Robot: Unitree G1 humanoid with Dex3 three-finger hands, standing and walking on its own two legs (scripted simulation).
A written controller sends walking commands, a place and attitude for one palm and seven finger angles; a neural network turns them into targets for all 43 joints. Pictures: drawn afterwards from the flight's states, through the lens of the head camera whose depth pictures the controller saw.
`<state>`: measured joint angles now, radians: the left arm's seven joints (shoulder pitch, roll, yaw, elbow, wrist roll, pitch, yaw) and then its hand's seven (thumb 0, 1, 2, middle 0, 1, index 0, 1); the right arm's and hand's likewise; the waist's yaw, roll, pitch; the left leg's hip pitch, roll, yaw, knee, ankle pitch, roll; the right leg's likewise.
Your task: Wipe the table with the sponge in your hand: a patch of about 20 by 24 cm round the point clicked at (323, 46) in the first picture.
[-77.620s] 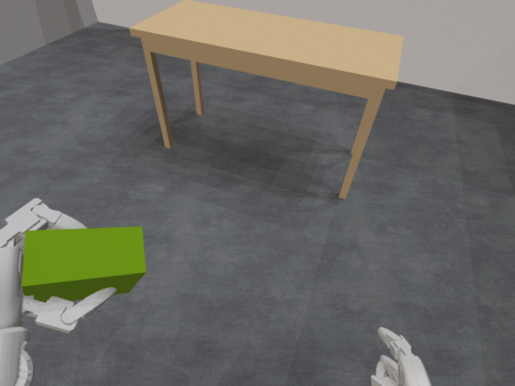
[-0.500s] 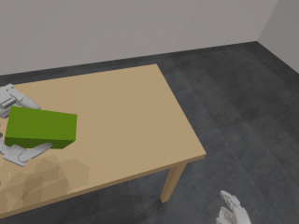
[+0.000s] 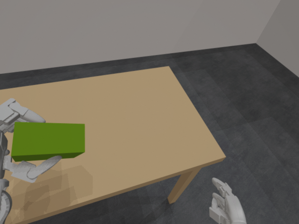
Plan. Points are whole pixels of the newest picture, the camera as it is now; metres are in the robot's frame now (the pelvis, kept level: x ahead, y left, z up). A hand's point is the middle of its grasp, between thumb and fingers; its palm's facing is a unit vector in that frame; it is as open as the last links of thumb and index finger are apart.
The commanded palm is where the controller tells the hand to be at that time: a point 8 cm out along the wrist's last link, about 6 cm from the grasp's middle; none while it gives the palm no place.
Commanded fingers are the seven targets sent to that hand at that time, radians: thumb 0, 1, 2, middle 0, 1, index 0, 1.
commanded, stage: come to a stop and stand still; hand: left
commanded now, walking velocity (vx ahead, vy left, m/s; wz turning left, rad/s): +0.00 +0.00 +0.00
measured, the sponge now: (59, 142) +0.24 +0.22 +0.14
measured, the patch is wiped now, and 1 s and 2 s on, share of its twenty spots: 0.00 0.00 0.00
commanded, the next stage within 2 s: look again from close up in 0.52 s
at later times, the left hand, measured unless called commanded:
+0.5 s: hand (26, 155) +0.20 +0.26 +0.15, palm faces +0.36 -0.84 -0.40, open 9.9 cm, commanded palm +0.14 +0.29 +0.17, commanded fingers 0.00 0.10 1.30 -1.20 -1.60 -1.20 -1.60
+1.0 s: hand (43, 152) +0.21 +0.23 +0.15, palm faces +0.35 -0.85 -0.39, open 10.0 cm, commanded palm +0.15 +0.27 +0.17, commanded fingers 0.00 0.10 1.30 -1.20 -1.60 -1.20 -1.60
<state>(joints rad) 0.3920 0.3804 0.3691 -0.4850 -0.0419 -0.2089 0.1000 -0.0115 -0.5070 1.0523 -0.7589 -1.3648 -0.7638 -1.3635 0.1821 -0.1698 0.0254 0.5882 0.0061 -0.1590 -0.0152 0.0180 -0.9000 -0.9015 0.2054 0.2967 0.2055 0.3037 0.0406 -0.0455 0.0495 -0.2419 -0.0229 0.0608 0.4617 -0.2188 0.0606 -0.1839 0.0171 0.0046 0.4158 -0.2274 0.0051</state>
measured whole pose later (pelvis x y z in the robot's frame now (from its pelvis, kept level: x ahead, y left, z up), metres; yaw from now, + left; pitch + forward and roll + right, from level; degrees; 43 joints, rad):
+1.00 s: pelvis -0.01 -0.01 +0.00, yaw +0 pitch +0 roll -1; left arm 0.44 0.37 0.32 -0.44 -0.03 -0.18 0.09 -0.01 -0.51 1.05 -0.76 -1.36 -0.77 -1.36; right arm 0.20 -0.21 0.01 0.59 0.01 -0.13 -0.04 0.02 -0.90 -0.90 0.21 0.30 0.21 0.30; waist 0.02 -0.01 0.03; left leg -0.24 -0.01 0.05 0.42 -0.18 0.05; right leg -0.17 0.03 -0.01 0.35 -0.18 -0.01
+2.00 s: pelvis -0.01 +0.01 +0.00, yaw +1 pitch +0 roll -2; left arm 0.41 0.37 0.34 -0.46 -0.03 -0.21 0.09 -0.01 -0.51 1.06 -0.76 -1.37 -0.77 -1.36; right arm 0.19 -0.19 0.03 0.57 0.01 -0.15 -0.03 0.02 -0.90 -0.90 0.21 0.30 0.21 0.30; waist 0.04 -0.04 0.06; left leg -0.25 -0.03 0.05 0.45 -0.19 0.07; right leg -0.18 0.01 0.00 0.38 -0.19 0.02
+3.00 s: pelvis +0.01 -0.06 +0.00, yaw -1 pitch +1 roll -1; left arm 0.45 0.40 0.36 -0.51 -0.08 -0.14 0.07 -0.01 -0.52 1.06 -0.76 -1.37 -0.77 -1.37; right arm 0.20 -0.19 0.00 0.56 0.02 -0.09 -0.03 0.02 -0.90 -0.90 0.21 0.30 0.21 0.30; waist 0.01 -0.01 0.04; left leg -0.29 0.07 0.03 0.53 -0.25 -0.02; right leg -0.21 0.11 -0.02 0.44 -0.24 -0.08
